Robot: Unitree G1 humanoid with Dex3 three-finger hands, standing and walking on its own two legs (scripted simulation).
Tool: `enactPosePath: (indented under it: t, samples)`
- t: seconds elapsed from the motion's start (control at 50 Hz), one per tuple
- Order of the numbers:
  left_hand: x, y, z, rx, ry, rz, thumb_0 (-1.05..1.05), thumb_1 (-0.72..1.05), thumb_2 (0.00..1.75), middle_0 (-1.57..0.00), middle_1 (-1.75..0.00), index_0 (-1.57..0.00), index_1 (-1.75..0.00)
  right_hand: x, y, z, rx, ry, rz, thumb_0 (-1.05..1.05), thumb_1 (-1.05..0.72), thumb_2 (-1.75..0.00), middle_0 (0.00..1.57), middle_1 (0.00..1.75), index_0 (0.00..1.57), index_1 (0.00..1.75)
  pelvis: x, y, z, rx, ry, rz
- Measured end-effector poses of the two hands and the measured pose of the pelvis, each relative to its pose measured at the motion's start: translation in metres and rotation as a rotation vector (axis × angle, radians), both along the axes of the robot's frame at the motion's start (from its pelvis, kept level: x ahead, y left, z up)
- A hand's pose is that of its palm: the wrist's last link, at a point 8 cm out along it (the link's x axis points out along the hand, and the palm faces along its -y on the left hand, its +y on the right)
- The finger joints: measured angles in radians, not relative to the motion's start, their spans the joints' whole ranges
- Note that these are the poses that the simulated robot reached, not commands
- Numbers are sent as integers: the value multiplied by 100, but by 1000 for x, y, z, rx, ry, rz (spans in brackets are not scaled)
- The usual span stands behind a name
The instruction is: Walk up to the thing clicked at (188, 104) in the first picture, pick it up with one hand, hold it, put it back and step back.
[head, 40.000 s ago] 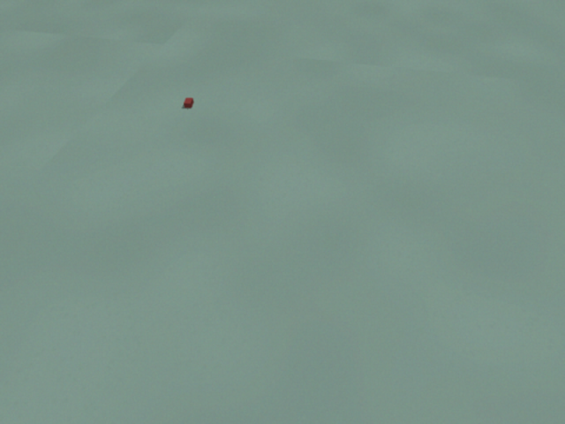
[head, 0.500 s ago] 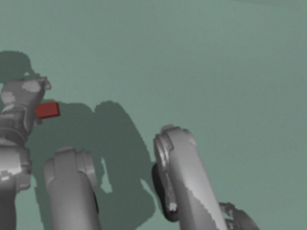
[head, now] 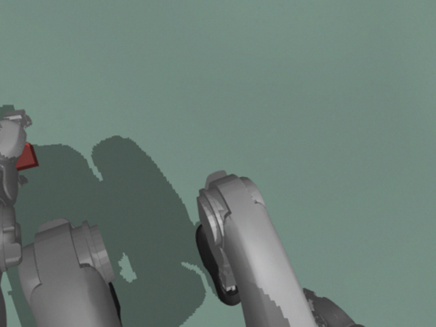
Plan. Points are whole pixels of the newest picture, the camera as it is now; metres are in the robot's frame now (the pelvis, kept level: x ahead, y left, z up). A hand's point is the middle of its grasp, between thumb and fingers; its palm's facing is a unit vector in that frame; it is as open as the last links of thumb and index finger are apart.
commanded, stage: rest palm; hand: left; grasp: from above
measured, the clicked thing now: (15, 158) +0.45 +0.25 -0.28
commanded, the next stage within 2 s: close in 0.74 s
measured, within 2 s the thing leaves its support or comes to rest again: neither
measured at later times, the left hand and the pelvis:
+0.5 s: hand (10, 163) +0.44 +0.25 -0.24, palm faces -0.44 -0.10 -0.89, open 11.1 cm; pelvis +0.00 +0.01 +0.00, yaw -3 degrees
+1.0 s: hand (11, 162) +0.44 +0.25 -0.25, palm faces -0.44 -0.09 -0.89, open 10.8 cm; pelvis +0.00 +0.01 +0.00, yaw -4 degrees
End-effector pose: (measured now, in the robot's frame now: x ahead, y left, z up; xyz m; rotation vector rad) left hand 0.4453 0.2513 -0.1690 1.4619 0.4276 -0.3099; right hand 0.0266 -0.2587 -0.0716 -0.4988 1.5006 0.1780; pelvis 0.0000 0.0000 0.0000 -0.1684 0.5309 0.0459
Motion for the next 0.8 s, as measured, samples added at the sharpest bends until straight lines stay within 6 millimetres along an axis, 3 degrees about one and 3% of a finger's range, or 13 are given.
enactPosePath:
  t: [0.3,0.8]
  samples:
    - [-2,9,-14,-18,2,19,0,-5,62,-47,-58,-47,-58,3,10,7,31,2,58,0,-91,-90,20,30,20,30,0,6,-2,-33,-28,-10]
    - [-2,2,-25,-6,-15,15,0,-4,58,-48,-59,-49,-59,4,13,27,26,-22,116,0,-92,-90,20,30,20,30,-6,12,1,-69,-56,-25]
